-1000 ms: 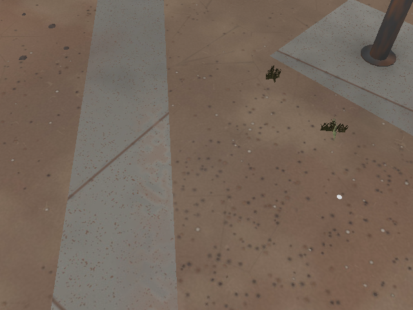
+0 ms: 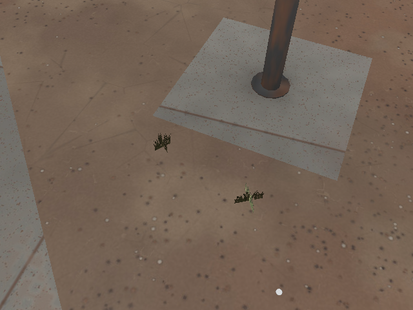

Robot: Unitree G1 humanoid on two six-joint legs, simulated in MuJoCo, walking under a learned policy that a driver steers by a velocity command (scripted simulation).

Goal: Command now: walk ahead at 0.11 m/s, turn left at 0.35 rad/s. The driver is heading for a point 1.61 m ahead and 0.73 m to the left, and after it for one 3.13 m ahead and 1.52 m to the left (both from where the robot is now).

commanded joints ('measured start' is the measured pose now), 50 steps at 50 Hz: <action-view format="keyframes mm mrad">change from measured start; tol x16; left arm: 1 50 110 23 -61 12 27 -5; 50 -57 168 51 -206 -8 72 -3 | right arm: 1 59 -115 -36 -38 6 19 -11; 43 -16 -112 -54 -141 -1 111 32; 46 73 -364 -109 -149 -16 76 9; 50 -33 -192 -68 -151 -1 87 -13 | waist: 1 9 35 -148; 19 -8 159 -138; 22 -15 -150 -151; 42 16 -189 -139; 44 -37 -105 -154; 46 -39 308 -139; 50 -7 139 -66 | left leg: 1 219 276 -347 -183 485 189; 10 107 190 -444 -288 -263 111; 20 32 129 -556 -256 -291 14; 24 -136 -42 -162 476 -385 -117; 28 -163 -26 -103 707 -295 -137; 41 46 38 43 209 -362 -109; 44 252 30 21 -118 -112 -65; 45 397 208 -248 -230 -23 -25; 46 405 471 -580 -188 452 139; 50 295 262 -329 -181 290 124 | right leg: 1 -173 -94 48 55 36 35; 16 -90 -46 45 -391 58 41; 20 156 -14 36 -752 133 -16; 23 93 -495 512 -1029 57 -199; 30 225 -313 101 -839 684 -169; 39 258 -380 11 -759 801 -174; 44 126 -370 -74 -566 595 -66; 46 -312 -107 -148 -189 -187 60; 50 -287 -163 20 -86 48 57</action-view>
